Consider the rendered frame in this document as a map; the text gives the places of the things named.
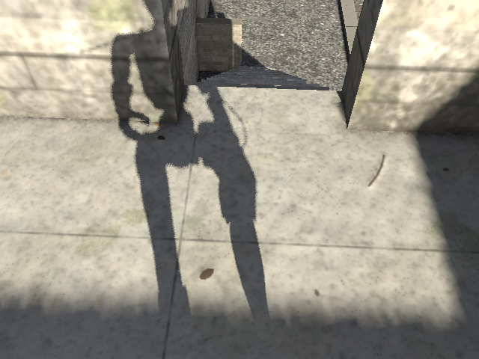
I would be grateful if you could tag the stairs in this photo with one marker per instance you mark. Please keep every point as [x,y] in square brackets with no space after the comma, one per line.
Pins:
[259,77]

